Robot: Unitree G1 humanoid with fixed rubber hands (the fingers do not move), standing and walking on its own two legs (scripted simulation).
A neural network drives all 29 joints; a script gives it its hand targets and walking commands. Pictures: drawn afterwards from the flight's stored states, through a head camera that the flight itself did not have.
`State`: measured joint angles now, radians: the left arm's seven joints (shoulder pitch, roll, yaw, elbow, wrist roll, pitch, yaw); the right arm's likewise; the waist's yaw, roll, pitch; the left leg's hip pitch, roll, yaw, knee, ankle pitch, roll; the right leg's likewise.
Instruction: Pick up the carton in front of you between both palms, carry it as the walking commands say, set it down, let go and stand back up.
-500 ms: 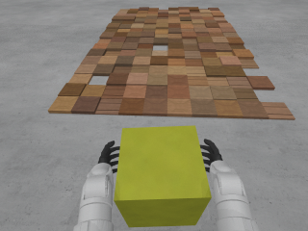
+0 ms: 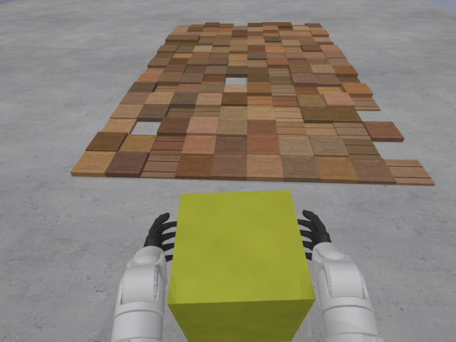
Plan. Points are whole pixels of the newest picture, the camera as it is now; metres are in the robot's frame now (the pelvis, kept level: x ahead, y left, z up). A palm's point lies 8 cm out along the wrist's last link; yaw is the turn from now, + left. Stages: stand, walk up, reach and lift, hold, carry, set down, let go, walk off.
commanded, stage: hold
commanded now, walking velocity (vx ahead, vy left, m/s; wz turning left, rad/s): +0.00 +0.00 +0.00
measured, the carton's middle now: (237, 270) +0.29 +0.00 -0.03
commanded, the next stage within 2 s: carry in 0.62 s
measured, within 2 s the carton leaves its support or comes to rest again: neither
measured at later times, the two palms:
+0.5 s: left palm (152, 256) +0.28 +0.15 +0.05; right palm (323, 251) +0.28 -0.15 +0.05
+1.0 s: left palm (147, 206) +0.36 +0.17 +0.08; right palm (303, 202) +0.36 -0.13 +0.08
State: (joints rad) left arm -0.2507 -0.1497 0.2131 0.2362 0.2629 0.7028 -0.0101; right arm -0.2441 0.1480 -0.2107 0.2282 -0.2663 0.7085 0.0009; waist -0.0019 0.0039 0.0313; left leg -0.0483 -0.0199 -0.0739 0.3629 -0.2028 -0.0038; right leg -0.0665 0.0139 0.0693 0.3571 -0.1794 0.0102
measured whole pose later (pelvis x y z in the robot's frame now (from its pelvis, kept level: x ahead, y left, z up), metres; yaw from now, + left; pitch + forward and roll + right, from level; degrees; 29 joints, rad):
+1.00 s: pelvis +0.08 +0.01 +0.00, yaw +0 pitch +5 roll -2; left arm -0.23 -0.08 0.13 -0.12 0.09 1.08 0.06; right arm -0.21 0.14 -0.11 -0.14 -0.14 1.08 -0.10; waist 0.01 0.04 -0.16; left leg -0.17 0.05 0.02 0.41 -0.33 0.00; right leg -0.37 0.00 -0.15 0.53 -0.34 0.00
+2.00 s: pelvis +0.69 +0.03 -0.01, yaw +5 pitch +4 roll +0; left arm -0.19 -0.14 0.11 -0.38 0.10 1.22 0.09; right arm -0.19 0.14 -0.13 -0.39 -0.10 1.23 -0.09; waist 0.02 0.02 -0.02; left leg -0.42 0.08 0.06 1.18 -0.35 0.02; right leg -0.36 -0.04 -0.27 0.47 -0.18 -0.09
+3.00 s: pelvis +1.34 +0.10 +0.02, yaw +4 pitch +6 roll +0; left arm -0.79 -0.06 0.27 -0.23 0.04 1.26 0.16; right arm -0.80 0.06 -0.34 -0.25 -0.06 1.29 -0.13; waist 0.11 -0.01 0.21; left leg -0.66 0.00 -0.02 1.13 -0.43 0.04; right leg -0.37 0.02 -0.12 0.51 -0.25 -0.07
